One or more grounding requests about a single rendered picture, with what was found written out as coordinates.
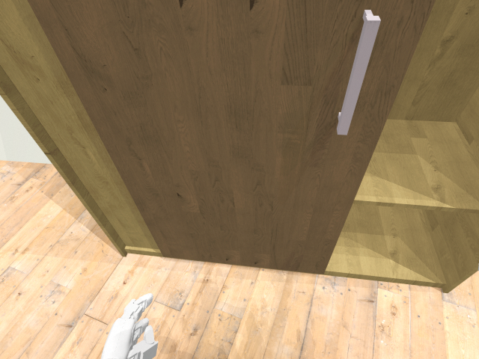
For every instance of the left robot hand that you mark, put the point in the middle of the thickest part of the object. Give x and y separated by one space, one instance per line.
124 334

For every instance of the wardrobe door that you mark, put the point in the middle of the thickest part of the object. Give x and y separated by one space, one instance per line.
30 62
221 116

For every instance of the handle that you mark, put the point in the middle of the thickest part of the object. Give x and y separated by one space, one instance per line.
365 46

